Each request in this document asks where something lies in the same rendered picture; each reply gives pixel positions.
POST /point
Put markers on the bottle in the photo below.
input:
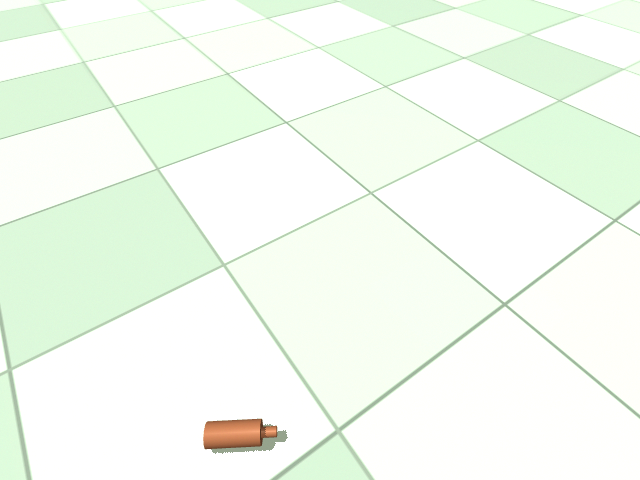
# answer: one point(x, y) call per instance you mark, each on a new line
point(236, 433)

